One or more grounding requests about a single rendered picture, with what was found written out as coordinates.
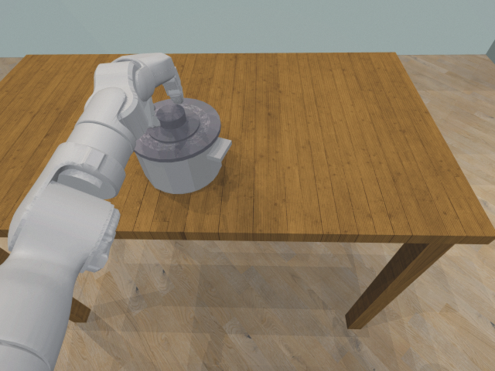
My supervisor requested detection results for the lid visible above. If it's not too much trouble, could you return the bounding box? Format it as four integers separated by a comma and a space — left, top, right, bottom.
134, 98, 221, 162

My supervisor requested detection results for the left robot hand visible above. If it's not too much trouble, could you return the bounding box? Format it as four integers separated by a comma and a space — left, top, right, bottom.
112, 53, 184, 128

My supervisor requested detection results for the pot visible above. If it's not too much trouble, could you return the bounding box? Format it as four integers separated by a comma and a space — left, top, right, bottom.
135, 137, 232, 194

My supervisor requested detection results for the knob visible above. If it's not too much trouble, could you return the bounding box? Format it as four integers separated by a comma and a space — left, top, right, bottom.
156, 104, 186, 129

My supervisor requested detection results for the robot left forearm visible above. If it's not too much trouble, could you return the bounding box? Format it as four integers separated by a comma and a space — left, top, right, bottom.
8, 56, 155, 252

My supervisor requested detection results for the table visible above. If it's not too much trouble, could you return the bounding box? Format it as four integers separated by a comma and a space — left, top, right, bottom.
0, 53, 495, 329

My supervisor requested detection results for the left robot upper arm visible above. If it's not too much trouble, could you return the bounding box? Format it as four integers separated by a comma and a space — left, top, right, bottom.
0, 181, 121, 371

